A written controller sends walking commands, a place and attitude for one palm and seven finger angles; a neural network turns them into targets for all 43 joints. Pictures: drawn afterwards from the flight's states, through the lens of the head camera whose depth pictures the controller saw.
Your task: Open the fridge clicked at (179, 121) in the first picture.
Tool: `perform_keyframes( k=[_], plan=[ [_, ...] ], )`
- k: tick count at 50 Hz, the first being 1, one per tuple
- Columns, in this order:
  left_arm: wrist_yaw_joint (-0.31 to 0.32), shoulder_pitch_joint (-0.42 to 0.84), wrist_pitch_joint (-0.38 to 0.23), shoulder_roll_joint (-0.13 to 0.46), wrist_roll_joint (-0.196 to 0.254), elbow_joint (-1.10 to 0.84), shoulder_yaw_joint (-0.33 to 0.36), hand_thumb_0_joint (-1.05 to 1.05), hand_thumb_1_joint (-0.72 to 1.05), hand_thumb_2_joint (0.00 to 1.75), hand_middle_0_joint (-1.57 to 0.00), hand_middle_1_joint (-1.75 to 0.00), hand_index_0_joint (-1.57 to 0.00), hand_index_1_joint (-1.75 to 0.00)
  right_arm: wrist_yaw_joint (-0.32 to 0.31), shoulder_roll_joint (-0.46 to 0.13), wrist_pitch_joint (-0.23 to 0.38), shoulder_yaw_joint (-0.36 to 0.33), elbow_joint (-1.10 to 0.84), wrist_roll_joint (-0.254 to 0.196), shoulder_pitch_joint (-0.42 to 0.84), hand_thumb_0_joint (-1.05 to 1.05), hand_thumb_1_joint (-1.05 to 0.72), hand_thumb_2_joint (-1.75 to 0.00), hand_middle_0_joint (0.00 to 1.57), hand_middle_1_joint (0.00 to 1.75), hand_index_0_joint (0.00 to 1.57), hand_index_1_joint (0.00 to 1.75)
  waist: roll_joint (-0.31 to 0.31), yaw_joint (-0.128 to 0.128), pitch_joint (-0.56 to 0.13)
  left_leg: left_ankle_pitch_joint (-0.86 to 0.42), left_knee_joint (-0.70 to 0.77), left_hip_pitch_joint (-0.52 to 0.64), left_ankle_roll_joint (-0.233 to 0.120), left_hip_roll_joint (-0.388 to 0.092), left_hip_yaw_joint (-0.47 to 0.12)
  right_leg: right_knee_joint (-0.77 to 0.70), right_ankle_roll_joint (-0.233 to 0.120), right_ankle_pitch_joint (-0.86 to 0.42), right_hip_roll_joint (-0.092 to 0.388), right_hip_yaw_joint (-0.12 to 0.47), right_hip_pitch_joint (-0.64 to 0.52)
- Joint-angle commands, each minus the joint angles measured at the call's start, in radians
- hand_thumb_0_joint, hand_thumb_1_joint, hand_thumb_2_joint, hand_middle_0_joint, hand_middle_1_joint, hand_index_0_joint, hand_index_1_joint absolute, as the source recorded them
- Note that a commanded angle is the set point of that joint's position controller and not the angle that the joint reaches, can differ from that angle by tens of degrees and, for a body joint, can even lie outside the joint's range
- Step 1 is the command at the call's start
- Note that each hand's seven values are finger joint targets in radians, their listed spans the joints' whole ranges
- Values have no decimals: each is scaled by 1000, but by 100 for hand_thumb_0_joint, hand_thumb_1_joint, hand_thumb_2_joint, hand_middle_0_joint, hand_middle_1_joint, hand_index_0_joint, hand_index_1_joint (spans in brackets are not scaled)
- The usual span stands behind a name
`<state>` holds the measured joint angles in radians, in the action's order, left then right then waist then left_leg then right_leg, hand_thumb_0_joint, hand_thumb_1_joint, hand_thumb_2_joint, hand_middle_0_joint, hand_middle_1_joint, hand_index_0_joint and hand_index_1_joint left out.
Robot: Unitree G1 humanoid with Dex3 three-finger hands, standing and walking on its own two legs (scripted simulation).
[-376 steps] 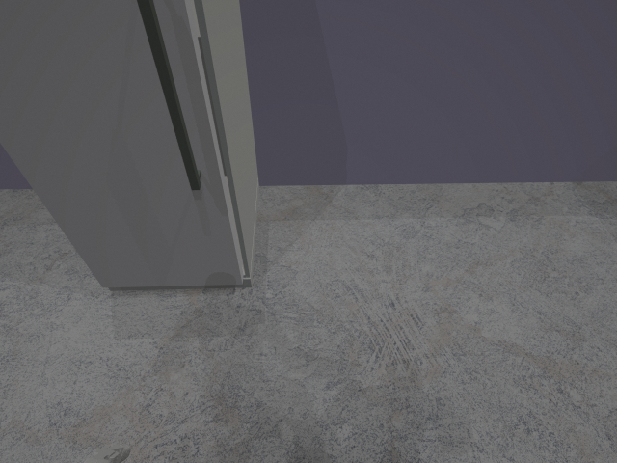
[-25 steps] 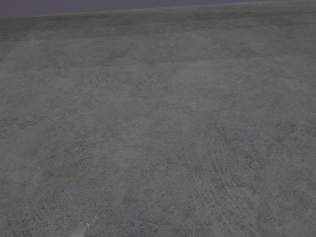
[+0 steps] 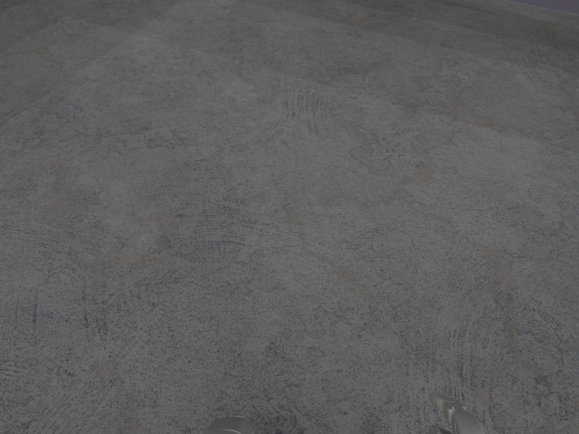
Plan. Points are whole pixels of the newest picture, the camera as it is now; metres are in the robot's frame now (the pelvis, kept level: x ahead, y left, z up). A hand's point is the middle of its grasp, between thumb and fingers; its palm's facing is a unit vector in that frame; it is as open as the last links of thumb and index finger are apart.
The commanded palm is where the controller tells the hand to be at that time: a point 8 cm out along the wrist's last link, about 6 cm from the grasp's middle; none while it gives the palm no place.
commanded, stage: turn to face it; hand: right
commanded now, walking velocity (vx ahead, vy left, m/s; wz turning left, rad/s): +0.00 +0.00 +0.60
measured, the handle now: out of the picture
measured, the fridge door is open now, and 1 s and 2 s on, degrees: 0 0 0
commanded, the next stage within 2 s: none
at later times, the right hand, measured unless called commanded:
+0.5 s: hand out of the picture +0.14 -0.24 -0.16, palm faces -0.18 +0.97 -0.19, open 7.4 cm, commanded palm none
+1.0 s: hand (375, 400) +0.20 -0.11 -0.12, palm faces -0.51 +0.81 -0.29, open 7.4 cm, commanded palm none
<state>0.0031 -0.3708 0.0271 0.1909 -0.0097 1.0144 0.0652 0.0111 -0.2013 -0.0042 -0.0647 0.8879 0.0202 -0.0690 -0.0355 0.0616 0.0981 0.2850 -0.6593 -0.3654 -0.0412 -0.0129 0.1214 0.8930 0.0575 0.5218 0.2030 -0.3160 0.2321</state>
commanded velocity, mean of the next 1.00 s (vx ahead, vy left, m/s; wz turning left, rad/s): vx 0.00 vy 0.00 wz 0.60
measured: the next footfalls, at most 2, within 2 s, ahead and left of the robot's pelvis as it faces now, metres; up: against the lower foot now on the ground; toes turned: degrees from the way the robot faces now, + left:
right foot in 0.38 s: +0.11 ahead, -0.14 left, +0.00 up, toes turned +6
left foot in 0.86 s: -0.02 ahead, +0.09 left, +0.00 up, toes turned +36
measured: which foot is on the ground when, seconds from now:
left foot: down 0.00-0.38, up 0.40-0.84, down 0.86-1.00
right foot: up 0.00-0.36, down 0.38-0.84, up 0.86-1.00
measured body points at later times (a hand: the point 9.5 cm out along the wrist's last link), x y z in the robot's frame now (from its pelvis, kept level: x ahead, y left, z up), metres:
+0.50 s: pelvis +0.03 -0.05 +0.02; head +0.06 -0.08 +0.46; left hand +0.07 +0.21 -0.10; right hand +0.15 -0.29 -0.15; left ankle -0.02 +0.08 -0.64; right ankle +0.07 -0.15 -0.72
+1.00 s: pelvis -0.01 -0.01 +0.02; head +0.00 +0.04 +0.46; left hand -0.14 +0.22 -0.15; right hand +0.22 -0.15 -0.10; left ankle -0.05 +0.07 -0.72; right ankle +0.06 -0.15 -0.64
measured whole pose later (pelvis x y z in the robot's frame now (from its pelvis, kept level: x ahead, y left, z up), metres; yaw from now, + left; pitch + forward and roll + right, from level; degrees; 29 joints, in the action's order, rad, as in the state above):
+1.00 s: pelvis -0.01 -0.01 +0.02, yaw +34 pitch +0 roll -1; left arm 0.01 -0.25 0.08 0.25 -0.02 0.96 0.09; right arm -0.01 -0.19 -0.03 -0.06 0.89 0.01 -0.14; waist -0.06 0.03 0.08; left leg 0.29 -0.56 -0.27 -0.05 0.01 0.05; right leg 1.11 0.09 0.42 0.15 -0.09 0.47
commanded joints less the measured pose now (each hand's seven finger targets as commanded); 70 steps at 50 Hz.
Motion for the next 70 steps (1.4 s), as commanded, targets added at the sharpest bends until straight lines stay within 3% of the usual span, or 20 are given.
perform_keyframes(
  k=[1, 6, 13, 17, 18, 19, 20, 22, 25, 34, 40, 41, 42, 43, 46, 50, 60, 68, 69, 70],
  plan=[
    [19, 99, -16, 83, 3, -154, 3, 0, 90, 90, -20, -30, -20, -30, -45, -241, 8, -60, 1, -15, -239, 0, -90, -90, 20, 30, 20, 30, 215, -134, -269, -890, 195, 498, -187, -346, -390, 399, 30, 38, -28, 273, 415],
    [17, 68, 19, 86, -11, -114, 13, 0, 90, 90, -20, -30, -20, -30, -39, -178, 6, -35, -38, -6, -64, 0, -90, -90, 20, 30, 20, 30, 144, -32, -106, -587, 295, 123, -110, -216, -263, 242, 52, -122, -52, 265, 256],
    [16, 160, -2, 82, -4, -169, 11, 0, 90, 90, -20, -30, -20, -30, -25, -195, -7, -52, -45, 7, -86, 0, -90, -90, 20, 30, 20, 30, 210, -62, -112, -348, 282, 78, -128, -173, -387, -72, 41, -123, -125, 241, 160],
    [28, 78, -22, 100, 3, -156, 15, 0, 90, 90, -20, -30, -20, -30, -24, -184, -22, -57, -58, -4, -58, 0, -90, -90, 20, 30, 20, 30, 185, -18, -179, -353, 155, 49, -59, -126, -416, -401, 23, -280, -150, 232, -48],
    [33, 54, -33, 159, -2, -154, 23, 0, 90, 90, -20, -30, -20, -30, -21, -136, -27, -47, -74, -13, -73, 0, -90, -90, 20, 30, 20, 30, 25, -12, -206, -215, 37, -57, -6, -42, -358, -538, -17, -310, -29, 360, -175],
    [29, 59, -35, 259, -11, -173, 43, 0, 90, 90, -20, -30, -20, -30, -10, -77, -30, -35, -92, -20, -104, 0, -90, -90, 20, 30, 20, 30, -288, -19, -196, 225, -208, -235, 62, 84, -215, -618, -105, -428, 241, 619, -227],
    [27, 82, -26, 278, -17, -189, 42, 0, 90, 90, -20, -30, -20, -30, -9, -107, -34, -43, -90, -4, -105, 0, -90, -90, 20, 30, 20, 30, -255, -19, -162, 326, -426, -226, 77, 45, -186, -626, -186, -409, 336, 645, -117],
    [32, 225, -33, 179, -16, -219, 19, 0, 90, 90, -20, -30, -20, -30, 3, -140, -46, -65, -46, 10, -139, 0, -90, -90, 20, 30, 20, 30, -186, -75, -84, 184, -561, -207, 99, 7, -192, -655, -151, -305, 208, 476, 13],
    [32, 215, -40, 159, -16, -212, 14, 0, 90, 90, -20, -30, -20, -30, 17, -112, -46, -58, -35, 7, -146, 0, -90, -90, 20, 30, 20, 30, -136, -72, -78, 97, -607, -221, 116, -7, -150, -599, -131, -483, 127, 300, -45],
    [19, 78, -31, 186, -16, -140, 43, 0, 90, 90, -20, -30, -20, -30, 18, -70, -54, -36, -68, 0, -51, 0, -90, -90, 20, 30, 20, 30, -149, -6, -89, 172, -283, -139, 124, -50, -53, -560, -177, -580, 197, 211, -155],
    [6, 91, -22, 208, -15, -125, 58, 0, 90, 90, -20, -30, -20, -30, 7, -79, -27, -33, -56, -2, -119, 0, -90, -90, 20, 30, 20, 30, -161, -47, -148, 19, 95, 104, 75, -8, 6, -378, -106, -641, 196, 99, -100],
    [3, 87, -20, 194, -9, -127, 54, 0, 90, 90, -20, -30, -20, -30, 2, -120, -16, -40, -41, 0, -174, 0, -90, -90, 20, 30, 20, 30, -69, -80, -173, -118, 231, 243, 55, -38, -34, -246, -49, -559, 163, 57, -14],
    [-2, 90, -13, 120, -4, -161, 35, 0, 90, 90, -20, -30, -20, -30, -12, -238, 0, -58, -25, 12, -236, 0, -90, -90, 20, 30, 20, 30, 267, -119, -172, -355, 344, 403, -27, -265, -356, -37, 16, -107, 43, 33, 251],
    [1, 173, -3, 92, -7, -212, 17, 0, 90, 90, -20, -30, -20, -30, -26, -318, -4, -75, -12, 0, -278, 0, -90, -90, 20, 30, 20, 30, 373, -150, -166, -650, 325, 366, -129, -416, -532, 162, 37, 147, -46, 141, 395],
    [11, 191, 18, 113, -8, -186, 24, 0, 90, 90, -20, -30, -20, -30, -39, -231, -13, -63, -35, -5, -147, 0, -90, -90, 20, 30, 20, 30, 278, -102, -86, -337, 349, 220, -125, -299, -416, 282, 24, -31, -32, 284, 401],
    [6, 124, 17, 121, -17, -137, 30, 0, 90, 90, -20, -30, -20, -30, -30, -179, 0, -40, -51, -10, -90, 0, -90, -90, 20, 30, 20, 30, 181, -52, -103, -416, 327, 212, -82, -195, -304, 230, 48, -189, -57, 279, 336],
    [20, 249, 8, 129, -7, -181, 20, 0, 90, 90, -20, -30, -20, -30, -29, -203, -4, -47, -23, -2, -171, 0, -90, -90, 20, 30, 20, 30, 146, -98, -137, -421, 310, 276, -153, -202, -496, 42, 50, -106, -111, 309, 307],
    [35, 160, -10, 125, 11, -176, 16, 0, 90, 90, -20, -30, -20, -30, -26, -213, -22, -51, -41, -4, -100, 0, -90, -90, 20, 30, 20, 30, 169, -44, -171, -406, 238, 130, -91, -131, -577, -374, -2, -199, -183, 306, -6],
    [39, 125, -17, 140, 12, -164, 20, 0, 90, 90, -20, -30, -20, -30, -25, -191, -24, -46, -44, -9, -90, 0, -90, -90, 20, 30, 20, 30, 123, -28, -190, -344, 181, 37, -43, -74, -538, -490, -15, -283, -149, 319, -145],
    [43, 102, -26, 209, 2, -169, 28, 0, 90, 90, -20, -30, -20, -30, -18, -143, -30, -38, -62, -19, -101, 0, -90, -90, 20, 30, 20, 30, -75, -13, -203, -99, 43, -123, 13, 44, -426, -603, -70, -248, 33, 501, -259]
  ],
)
